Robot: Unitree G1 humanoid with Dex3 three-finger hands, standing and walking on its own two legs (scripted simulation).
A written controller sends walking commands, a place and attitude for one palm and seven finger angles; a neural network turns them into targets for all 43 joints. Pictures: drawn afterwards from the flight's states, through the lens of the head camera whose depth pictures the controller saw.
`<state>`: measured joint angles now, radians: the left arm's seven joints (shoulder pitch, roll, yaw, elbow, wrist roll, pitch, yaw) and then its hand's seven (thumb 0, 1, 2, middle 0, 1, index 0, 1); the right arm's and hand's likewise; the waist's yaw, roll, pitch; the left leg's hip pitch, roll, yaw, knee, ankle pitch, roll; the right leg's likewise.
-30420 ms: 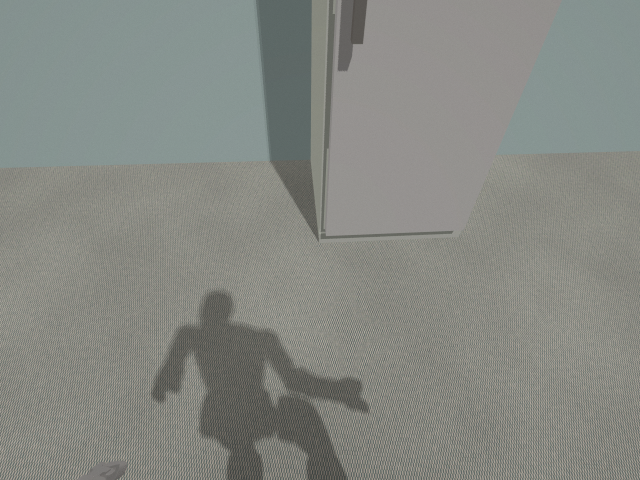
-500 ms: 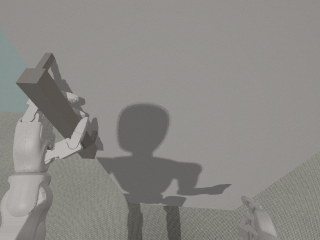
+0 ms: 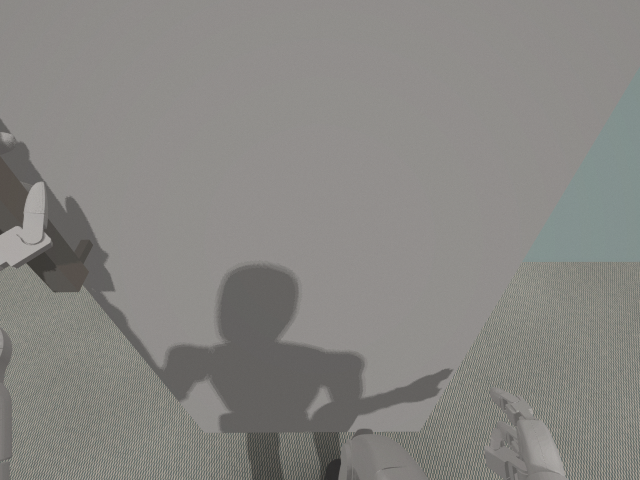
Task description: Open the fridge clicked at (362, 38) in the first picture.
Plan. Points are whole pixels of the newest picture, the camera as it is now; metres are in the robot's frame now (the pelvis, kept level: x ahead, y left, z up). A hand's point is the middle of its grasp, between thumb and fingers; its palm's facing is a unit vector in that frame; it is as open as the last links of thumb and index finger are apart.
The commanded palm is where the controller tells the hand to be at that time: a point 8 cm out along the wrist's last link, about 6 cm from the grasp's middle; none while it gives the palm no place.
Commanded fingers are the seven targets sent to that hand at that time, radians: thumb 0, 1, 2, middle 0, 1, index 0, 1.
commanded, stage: walk backward, drawing the door open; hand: left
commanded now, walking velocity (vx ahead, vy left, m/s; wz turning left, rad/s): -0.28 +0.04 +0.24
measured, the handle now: (21, 191) +0.33 +0.28 +0.24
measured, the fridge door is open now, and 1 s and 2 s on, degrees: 1 11 43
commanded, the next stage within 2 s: none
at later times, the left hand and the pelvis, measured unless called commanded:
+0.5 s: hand (31, 221) +0.30 +0.26 +0.23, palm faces +0.53 -0.82 -0.20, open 7.3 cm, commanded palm +0.23 +0.30 +0.23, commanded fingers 0.00 0.90 0.90 -0.45 -1.40 -0.45 -1.40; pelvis -0.07 -0.04 +0.02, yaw +0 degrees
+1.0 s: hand out of the picture +0.20 +0.24 +0.23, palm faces +0.43 -0.88 -0.23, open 7.7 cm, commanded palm +0.15 +0.29 +0.23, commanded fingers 0.00 0.90 0.90 -0.45 -1.40 -0.45 -1.40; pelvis -0.13 -0.01 +0.03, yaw -2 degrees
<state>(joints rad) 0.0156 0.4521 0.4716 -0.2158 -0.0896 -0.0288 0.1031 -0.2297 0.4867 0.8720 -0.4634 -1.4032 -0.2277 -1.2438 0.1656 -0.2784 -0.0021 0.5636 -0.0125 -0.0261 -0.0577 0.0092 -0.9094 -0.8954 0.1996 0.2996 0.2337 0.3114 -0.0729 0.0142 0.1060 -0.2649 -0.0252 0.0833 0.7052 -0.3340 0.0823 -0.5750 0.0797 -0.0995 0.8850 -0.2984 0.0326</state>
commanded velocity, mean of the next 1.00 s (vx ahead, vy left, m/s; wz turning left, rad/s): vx -0.23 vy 0.10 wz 0.13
